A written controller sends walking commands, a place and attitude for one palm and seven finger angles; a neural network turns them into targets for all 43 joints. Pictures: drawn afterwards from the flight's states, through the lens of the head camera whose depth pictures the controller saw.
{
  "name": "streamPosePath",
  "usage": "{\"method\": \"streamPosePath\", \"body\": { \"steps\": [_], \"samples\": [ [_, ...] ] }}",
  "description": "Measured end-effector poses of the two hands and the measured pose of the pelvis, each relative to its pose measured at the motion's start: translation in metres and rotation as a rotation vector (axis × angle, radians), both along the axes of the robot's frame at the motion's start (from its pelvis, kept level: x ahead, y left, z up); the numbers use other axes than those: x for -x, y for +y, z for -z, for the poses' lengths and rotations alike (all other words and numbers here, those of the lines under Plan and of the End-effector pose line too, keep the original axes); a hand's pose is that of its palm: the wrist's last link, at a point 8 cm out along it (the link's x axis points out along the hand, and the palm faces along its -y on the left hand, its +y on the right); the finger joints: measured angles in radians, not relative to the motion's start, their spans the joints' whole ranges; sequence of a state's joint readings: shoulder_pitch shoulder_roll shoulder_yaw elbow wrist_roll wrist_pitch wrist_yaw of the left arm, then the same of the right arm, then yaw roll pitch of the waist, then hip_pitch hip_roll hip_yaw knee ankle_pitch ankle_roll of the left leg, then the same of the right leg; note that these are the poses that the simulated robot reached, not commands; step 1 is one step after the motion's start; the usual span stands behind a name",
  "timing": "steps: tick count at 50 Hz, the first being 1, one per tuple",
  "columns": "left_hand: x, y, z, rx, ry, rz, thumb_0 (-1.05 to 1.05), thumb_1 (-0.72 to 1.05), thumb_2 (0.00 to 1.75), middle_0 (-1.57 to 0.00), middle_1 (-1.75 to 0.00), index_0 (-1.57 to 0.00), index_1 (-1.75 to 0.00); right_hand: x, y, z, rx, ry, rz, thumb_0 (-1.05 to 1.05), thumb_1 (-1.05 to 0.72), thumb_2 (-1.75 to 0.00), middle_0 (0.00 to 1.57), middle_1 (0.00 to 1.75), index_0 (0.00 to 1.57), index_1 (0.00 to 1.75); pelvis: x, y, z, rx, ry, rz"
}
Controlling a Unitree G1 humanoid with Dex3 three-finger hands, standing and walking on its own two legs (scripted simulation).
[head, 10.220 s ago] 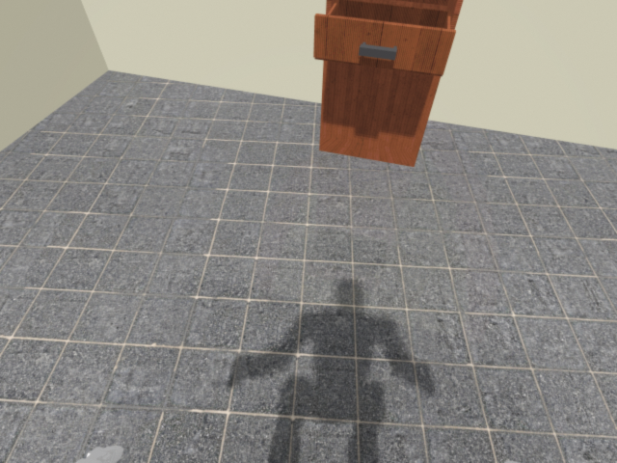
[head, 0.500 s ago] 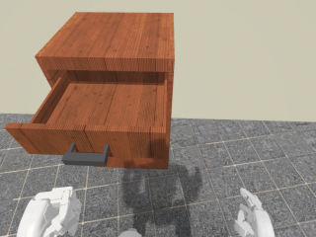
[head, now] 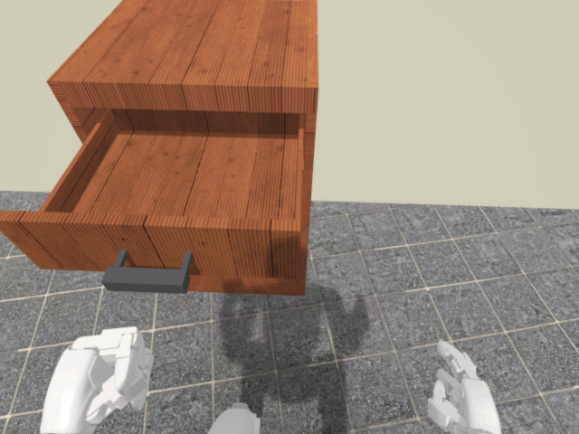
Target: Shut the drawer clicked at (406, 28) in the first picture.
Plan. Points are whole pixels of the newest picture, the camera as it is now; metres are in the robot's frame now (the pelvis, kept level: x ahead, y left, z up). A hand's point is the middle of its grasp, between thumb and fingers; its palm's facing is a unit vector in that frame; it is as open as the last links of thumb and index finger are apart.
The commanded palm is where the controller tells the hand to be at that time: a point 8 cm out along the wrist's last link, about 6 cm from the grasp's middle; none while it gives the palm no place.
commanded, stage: bring the fist close to the handle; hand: left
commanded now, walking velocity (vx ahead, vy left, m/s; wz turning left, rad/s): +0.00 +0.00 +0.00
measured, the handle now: (151, 268) +0.35 +0.25 +0.00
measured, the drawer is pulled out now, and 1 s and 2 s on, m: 0.29 0.29 0.24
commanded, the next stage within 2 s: push the drawer shut in 1.02 s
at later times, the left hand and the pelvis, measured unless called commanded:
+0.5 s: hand (154, 355) +0.22 +0.20 +0.01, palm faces +0.02 -1.00 -0.05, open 3.3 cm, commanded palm +0.20 +0.25 +0.01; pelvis -0.01 +0.01 -0.03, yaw -1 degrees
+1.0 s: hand (167, 345) +0.23 +0.19 +0.00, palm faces +0.02 -1.00 -0.05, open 3.3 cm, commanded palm +0.22 +0.24 +0.00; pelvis -0.01 +0.02 -0.04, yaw -2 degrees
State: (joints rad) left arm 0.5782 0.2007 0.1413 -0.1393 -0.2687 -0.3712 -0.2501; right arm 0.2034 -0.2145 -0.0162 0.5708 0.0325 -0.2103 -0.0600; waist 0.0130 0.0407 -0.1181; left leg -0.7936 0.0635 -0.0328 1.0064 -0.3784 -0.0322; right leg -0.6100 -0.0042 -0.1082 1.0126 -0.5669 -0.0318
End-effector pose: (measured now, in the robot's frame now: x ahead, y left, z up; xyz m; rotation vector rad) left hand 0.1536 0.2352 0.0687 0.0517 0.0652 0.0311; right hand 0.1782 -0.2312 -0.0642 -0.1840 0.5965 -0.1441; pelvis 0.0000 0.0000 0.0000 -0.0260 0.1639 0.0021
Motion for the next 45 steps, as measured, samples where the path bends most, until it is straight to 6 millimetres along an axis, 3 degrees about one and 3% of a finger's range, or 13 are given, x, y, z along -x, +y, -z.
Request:
{"method": "streamPosePath", "body": {
  "steps": [25, 33, 45],
  "samples": [
    [-0.039, 0.013, 0.051, 0.005, -0.017, 0.007, 0.02, 0.90, 0.90, -1.40, -1.60, -1.40, -1.60, 0.021, 0.002, 0.042, 0.031, 0.111, 0.028, 0.02, -0.90, -0.90, 0.20, 0.30, 0.20, 0.30, 0.008, 0.010, 0.031, 0.016, 0.104, 0.022],
    [-0.057, 0.007, 0.068, 0.019, -0.030, 0.038, 0.02, 0.90, 0.90, -1.40, -1.60, -1.40, -1.60, 0.023, 0.006, 0.054, 0.045, 0.127, 0.007, 0.02, -0.90, -0.90, 0.20, 0.30, 0.20, 0.30, 0.012, 0.015, 0.044, 0.021, 0.137, 0.024],
    [-0.063, 0.003, 0.063, 0.004, -0.016, 0.017, 0.02, 0.90, 0.90, -1.40, -1.60, -1.40, -1.60, 0.028, 0.014, 0.055, 0.016, 0.170, 0.017, 0.02, -0.90, -0.90, 0.20, 0.30, 0.20, 0.30, 0.009, 0.017, 0.041, 0.020, 0.142, 0.032]
  ]
}}
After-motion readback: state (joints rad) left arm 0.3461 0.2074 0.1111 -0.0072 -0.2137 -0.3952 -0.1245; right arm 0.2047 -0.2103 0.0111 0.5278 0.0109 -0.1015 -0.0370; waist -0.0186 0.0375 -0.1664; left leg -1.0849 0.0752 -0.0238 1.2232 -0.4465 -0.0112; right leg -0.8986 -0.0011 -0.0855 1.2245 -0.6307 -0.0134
